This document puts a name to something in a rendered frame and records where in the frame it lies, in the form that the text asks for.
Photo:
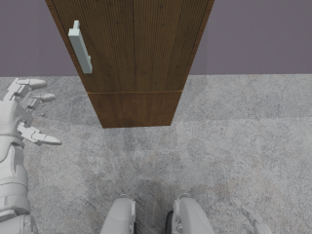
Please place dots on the cupboard door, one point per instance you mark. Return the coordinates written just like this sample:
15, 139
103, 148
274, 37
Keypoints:
135, 45

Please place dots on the right robot thigh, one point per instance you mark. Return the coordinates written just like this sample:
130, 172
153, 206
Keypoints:
189, 214

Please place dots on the robot right shin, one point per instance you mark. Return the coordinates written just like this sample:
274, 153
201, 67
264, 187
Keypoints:
177, 228

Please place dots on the handle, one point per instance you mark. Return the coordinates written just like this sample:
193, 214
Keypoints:
79, 47

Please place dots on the left robot upper arm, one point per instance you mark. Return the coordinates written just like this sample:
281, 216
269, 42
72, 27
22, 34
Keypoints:
21, 224

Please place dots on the robot right hand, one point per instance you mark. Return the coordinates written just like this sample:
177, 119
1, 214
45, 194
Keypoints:
257, 226

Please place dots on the robot left forearm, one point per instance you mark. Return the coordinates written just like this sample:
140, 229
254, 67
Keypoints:
13, 179

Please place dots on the robot left hand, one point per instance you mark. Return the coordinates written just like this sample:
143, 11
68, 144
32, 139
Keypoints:
12, 113

